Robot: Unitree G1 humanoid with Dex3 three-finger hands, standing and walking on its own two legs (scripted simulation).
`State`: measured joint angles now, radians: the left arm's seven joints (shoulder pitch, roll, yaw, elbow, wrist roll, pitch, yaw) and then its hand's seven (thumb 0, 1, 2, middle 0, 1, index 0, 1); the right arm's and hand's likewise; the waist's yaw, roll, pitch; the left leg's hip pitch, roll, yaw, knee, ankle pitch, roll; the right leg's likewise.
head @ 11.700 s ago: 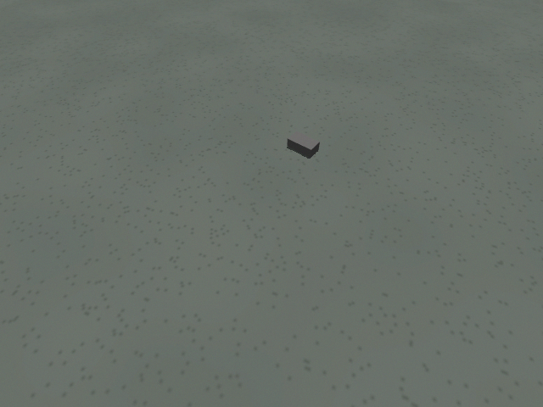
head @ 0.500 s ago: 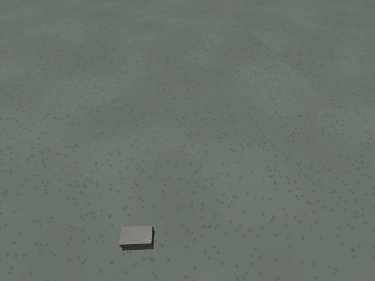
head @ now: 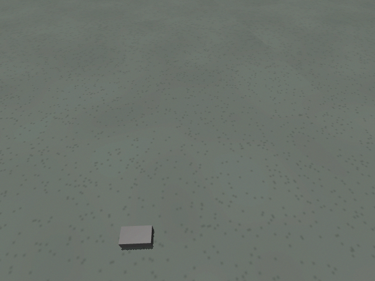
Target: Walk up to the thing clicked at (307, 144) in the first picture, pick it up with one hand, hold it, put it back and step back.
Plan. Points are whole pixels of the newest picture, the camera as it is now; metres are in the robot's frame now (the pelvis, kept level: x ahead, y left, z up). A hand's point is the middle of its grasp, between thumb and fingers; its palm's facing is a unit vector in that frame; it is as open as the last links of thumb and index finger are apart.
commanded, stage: stand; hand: left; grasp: from above
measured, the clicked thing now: (136, 236) +0.44 +0.31 -0.76
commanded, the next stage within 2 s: rise first in 0.70 s
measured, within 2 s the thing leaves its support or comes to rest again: neither
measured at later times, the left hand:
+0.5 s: hand out of the picture +0.07 +0.25 -0.16, palm faces -0.04 -0.94 -0.35, open 7.4 cm
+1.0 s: hand out of the picture +0.14 +0.25 -0.16, palm faces -0.01 -0.94 -0.33, open 8.5 cm
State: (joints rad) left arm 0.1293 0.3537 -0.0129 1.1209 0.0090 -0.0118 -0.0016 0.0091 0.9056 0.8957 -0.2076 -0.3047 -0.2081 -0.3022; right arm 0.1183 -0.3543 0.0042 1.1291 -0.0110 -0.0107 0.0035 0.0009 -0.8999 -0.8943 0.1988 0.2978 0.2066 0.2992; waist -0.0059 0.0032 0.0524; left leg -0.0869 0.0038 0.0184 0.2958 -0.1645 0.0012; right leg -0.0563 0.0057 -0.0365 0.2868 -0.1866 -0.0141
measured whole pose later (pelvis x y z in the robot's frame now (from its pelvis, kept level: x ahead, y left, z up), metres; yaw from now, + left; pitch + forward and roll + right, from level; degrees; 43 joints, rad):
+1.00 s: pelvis -0.02 +0.00 -0.01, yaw +0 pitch +4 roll +0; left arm -0.05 0.34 0.10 1.07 0.06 -0.02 -0.02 0.01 0.61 0.93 -0.15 -0.61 -0.15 -0.60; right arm 0.18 -0.28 0.00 0.84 0.04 -0.04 -0.03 0.00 -0.90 -0.89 0.20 0.30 0.20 0.30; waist -0.02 -0.01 0.04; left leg -0.35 0.01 0.01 0.51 -0.23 0.00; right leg -0.32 0.01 -0.04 0.51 -0.26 -0.02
